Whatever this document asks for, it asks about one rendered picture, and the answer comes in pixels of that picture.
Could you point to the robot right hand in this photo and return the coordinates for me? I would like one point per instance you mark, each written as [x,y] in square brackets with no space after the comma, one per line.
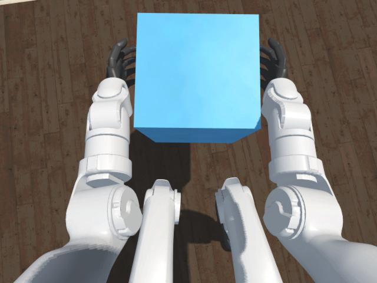
[276,65]

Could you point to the right robot upper arm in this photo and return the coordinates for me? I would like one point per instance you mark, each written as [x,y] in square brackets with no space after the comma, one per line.
[308,222]

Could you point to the left robot upper arm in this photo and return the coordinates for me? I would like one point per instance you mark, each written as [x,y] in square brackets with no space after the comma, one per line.
[99,223]

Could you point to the right robot thigh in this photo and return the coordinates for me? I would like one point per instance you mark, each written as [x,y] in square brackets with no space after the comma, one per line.
[253,260]

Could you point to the robot left hand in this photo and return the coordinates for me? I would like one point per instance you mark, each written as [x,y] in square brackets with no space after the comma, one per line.
[117,63]

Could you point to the right robot forearm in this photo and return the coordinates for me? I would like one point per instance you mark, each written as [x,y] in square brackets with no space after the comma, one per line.
[291,139]

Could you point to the robot left shin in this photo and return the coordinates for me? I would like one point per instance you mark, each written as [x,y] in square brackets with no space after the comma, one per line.
[158,182]

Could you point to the left robot forearm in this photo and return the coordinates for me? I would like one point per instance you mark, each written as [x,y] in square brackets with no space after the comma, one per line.
[106,161]

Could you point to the carton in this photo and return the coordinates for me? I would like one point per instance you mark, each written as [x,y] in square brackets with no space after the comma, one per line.
[197,77]

